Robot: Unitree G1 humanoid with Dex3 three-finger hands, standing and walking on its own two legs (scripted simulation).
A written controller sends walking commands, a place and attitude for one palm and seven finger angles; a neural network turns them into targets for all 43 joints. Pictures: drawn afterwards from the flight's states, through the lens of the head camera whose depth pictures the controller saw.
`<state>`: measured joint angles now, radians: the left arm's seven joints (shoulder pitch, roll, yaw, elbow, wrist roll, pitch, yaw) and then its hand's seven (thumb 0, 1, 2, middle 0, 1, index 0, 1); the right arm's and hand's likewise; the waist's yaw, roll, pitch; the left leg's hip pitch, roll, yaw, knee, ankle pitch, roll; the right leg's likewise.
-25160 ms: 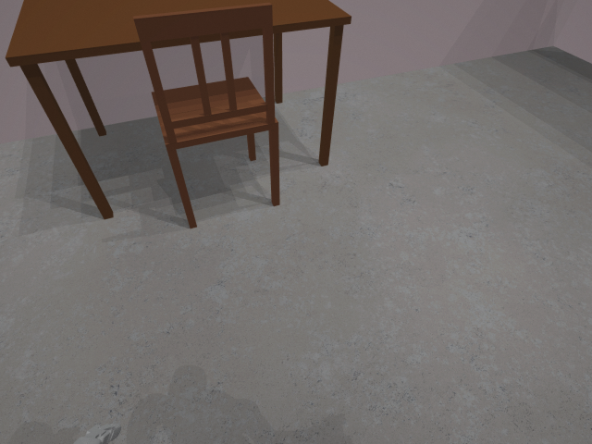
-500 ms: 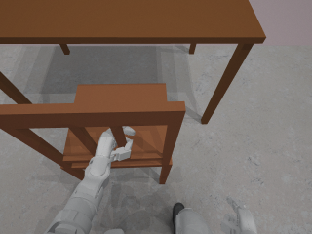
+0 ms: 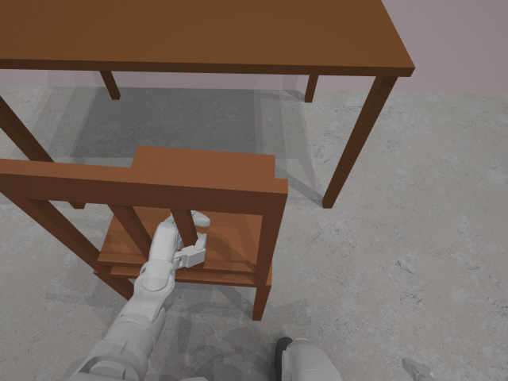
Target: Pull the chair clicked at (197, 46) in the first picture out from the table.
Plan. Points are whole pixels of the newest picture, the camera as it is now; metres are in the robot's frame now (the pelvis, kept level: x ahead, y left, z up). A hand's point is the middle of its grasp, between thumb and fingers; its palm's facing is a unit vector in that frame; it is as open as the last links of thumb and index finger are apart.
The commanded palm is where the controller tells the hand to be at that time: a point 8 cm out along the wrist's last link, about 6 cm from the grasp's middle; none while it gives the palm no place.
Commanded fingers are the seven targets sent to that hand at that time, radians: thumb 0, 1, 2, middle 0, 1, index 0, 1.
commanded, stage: step backward, pulling the chair out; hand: left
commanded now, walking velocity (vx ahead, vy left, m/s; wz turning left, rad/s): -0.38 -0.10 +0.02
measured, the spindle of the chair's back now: (139, 235) +0.37 +0.21 -0.07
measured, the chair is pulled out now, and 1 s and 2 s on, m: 0.26 0.44 0.58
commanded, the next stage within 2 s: stop walking, hand still on the chair in 1.16 s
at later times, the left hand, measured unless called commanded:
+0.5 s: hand (201, 278) +0.28 +0.09 -0.06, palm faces -0.07 -0.99 -0.13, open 5.5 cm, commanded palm +0.25 +0.14 -0.06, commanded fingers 0.00 0.90 0.90 -0.50 -1.45 -0.50 -1.45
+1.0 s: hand (203, 355) +0.17 +0.07 -0.06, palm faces -0.06 -0.99 -0.15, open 5.6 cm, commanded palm +0.14 +0.13 -0.06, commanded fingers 0.00 0.90 0.90 -0.50 -1.45 -0.50 -1.45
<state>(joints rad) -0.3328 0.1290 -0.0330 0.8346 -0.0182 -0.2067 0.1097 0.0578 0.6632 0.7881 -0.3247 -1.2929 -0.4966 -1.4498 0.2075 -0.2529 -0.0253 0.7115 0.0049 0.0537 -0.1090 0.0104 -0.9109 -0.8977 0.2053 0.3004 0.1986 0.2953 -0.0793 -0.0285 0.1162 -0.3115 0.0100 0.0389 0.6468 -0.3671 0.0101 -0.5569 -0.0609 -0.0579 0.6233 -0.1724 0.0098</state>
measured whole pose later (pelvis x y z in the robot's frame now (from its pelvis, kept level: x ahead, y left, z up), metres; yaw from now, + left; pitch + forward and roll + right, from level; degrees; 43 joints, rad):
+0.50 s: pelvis -0.05 -0.01 +0.01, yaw +1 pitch +2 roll +0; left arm -0.32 0.12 -0.04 0.73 -0.02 -0.16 0.10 0.08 0.67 0.77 -0.33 -1.29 -0.50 -1.45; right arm 0.09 -0.28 -0.03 0.65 0.02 0.08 -0.13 0.01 -0.91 -0.90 0.21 0.30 0.20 0.30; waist -0.07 0.00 0.19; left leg -0.34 0.04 0.00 0.56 -0.23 -0.03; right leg -0.34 -0.08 -0.04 0.55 -0.23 0.05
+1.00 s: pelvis -0.16 -0.02 +0.01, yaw +1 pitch +3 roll +1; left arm -0.32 0.09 -0.01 0.84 -0.02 -0.19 0.10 0.08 0.66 0.77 -0.35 -1.25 -0.50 -1.45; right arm 0.15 -0.27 -0.02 0.74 0.02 0.04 -0.11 0.01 -0.91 -0.90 0.21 0.30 0.20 0.30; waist -0.08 0.01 0.14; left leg -0.38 -0.01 -0.03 0.87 -0.48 -0.06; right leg -0.36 -0.08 -0.07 0.51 -0.20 0.01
